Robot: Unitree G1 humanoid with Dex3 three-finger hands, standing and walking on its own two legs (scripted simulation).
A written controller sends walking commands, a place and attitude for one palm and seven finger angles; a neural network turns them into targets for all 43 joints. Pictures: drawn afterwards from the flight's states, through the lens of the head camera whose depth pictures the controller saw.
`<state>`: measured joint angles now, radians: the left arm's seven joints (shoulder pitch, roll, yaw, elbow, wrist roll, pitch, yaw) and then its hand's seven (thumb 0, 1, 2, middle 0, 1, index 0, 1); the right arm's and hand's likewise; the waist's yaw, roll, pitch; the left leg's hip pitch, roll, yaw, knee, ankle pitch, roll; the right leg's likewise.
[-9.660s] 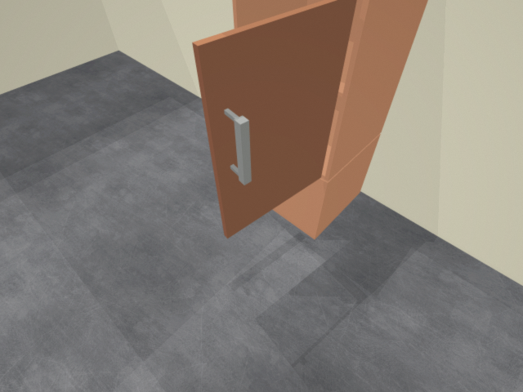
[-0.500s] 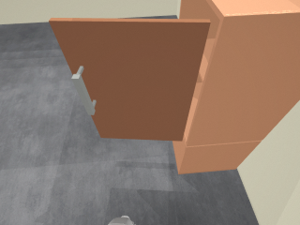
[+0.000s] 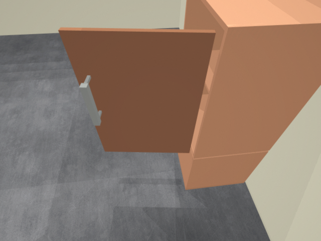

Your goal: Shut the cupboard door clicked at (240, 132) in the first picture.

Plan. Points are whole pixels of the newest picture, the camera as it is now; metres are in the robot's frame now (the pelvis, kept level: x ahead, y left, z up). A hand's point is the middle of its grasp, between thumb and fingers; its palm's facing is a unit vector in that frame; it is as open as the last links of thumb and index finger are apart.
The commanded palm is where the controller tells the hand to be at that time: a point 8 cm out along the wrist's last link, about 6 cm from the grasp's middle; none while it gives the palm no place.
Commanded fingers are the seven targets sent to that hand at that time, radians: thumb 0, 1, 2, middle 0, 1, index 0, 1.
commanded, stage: come to a stop and stand still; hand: left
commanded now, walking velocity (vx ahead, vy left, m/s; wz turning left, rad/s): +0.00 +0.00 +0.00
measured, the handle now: (93, 101) +0.53 +0.26 +0.02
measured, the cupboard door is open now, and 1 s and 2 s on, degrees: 82 82 82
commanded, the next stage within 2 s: look again from close up in 0.34 s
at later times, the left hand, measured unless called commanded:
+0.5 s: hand out of the picture -0.03 +0.17 -0.17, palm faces +0.02 -0.99 -0.17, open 7.4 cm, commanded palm none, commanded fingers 0.00 0.90 0.90 -0.20 -0.30 -0.20 -0.30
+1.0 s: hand out of the picture +0.00 +0.17 -0.17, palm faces +0.02 -0.99 -0.16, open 7.3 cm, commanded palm none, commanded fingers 0.00 0.90 0.90 -0.20 -0.30 -0.20 -0.30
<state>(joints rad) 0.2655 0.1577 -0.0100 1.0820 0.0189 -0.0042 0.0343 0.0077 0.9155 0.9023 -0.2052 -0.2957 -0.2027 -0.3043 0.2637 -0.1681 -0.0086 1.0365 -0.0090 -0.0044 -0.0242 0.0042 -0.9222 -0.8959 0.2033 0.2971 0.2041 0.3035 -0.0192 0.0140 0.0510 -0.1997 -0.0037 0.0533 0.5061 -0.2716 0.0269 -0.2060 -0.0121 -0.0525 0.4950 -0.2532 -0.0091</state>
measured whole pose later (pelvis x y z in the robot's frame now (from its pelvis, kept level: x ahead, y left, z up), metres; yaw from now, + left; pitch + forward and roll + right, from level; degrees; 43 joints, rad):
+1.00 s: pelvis +0.01 +0.01 +0.01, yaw +0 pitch -1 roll +0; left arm 0.30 0.14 -0.01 1.11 0.02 -0.01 0.03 0.01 0.91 0.90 -0.20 -0.30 -0.20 -0.30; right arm 0.27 -0.14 0.01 1.14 -0.01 -0.02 -0.02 0.00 -0.92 -0.90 0.20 0.30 0.20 0.30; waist 0.01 -0.02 0.03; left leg -0.16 -0.03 0.06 0.40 -0.22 0.04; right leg -0.18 -0.03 -0.05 0.42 -0.22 0.01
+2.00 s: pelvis +0.05 +0.03 -0.01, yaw -1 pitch -2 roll +0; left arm 0.19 0.16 0.01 1.00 0.01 0.01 0.05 0.01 0.91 0.90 -0.20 -0.30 -0.20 -0.30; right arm 0.26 -0.17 -0.03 1.01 -0.01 0.00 -0.04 0.01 -0.92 -0.90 0.20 0.30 0.20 0.30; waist -0.01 0.01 0.06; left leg -0.14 -0.06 0.08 0.56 -0.39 0.07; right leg -0.32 -0.02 -0.03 0.60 -0.25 -0.01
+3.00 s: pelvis +0.06 -0.02 +0.00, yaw +0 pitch -1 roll +1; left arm 0.24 0.16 0.00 1.12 0.01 -0.02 0.03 0.01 0.93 0.90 -0.20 -0.30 -0.20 -0.30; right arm 0.32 -0.13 0.01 1.14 -0.01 -0.02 -0.03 0.00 -0.91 -0.90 0.20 0.30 0.20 0.30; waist 0.00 0.02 0.04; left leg -0.07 0.01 0.04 0.39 -0.30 -0.01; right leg -0.23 0.05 -0.08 0.42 -0.18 -0.08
